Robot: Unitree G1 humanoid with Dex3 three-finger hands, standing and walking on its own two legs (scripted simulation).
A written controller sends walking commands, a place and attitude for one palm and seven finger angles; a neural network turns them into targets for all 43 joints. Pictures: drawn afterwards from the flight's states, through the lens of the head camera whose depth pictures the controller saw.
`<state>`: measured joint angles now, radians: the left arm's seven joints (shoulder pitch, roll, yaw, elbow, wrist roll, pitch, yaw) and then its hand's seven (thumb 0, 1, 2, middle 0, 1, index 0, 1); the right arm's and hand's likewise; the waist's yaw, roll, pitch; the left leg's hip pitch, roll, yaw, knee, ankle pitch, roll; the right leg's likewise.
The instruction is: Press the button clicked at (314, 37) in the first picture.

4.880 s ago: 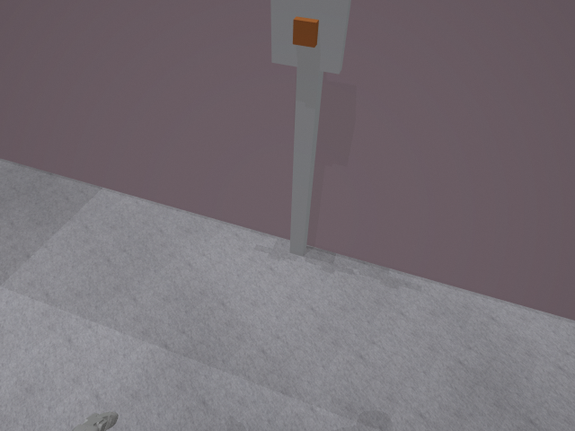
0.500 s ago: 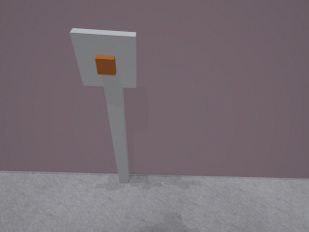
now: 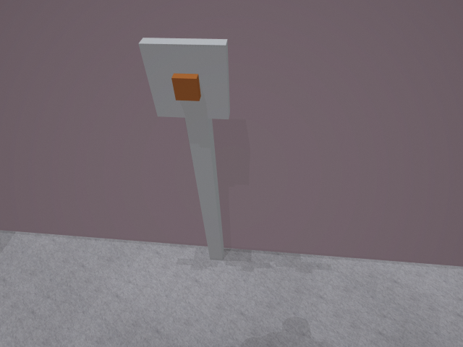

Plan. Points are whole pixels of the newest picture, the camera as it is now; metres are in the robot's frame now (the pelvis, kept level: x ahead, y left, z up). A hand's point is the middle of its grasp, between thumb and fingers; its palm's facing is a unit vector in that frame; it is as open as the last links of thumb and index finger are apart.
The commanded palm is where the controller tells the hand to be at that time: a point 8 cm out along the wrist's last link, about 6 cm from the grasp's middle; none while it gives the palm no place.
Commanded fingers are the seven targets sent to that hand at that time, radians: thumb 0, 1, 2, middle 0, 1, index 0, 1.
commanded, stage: come to a stop and stand still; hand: left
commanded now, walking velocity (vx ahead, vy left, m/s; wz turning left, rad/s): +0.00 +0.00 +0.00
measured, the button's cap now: (187, 86) +0.60 +0.16 +0.15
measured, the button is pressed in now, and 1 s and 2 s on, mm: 0 0 0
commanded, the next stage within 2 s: look again from close up in 0.54 s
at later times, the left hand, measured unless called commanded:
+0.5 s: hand out of the picture +0.05 +0.21 -0.18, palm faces +0.01 -0.98 -0.22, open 7.4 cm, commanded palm none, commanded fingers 0.00 0.90 0.90 -0.20 -0.30 -0.20 -0.30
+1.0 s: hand out of the picture +0.02 +0.21 -0.19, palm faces -0.01 -0.98 -0.22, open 7.4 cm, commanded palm none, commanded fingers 0.00 0.90 0.90 -0.20 -0.30 -0.20 -0.30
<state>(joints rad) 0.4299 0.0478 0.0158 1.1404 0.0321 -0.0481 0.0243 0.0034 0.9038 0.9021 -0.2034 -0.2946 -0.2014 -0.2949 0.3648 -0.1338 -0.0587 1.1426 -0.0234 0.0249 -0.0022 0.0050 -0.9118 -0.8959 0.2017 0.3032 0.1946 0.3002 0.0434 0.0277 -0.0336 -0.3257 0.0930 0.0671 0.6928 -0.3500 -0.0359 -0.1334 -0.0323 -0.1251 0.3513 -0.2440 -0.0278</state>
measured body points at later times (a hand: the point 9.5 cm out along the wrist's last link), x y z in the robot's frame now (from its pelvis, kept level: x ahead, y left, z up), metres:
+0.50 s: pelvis +0.04 +0.03 -0.01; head +0.05 +0.03 +0.44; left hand +0.05 +0.26 -0.17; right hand +0.02 -0.18 -0.17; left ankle +0.00 +0.15 -0.75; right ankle -0.03 -0.09 -0.75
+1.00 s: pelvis +0.01 +0.03 -0.02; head +0.02 +0.03 +0.43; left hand +0.02 +0.26 -0.17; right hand +0.01 -0.19 -0.18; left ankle +0.00 +0.16 -0.75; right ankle -0.03 -0.09 -0.75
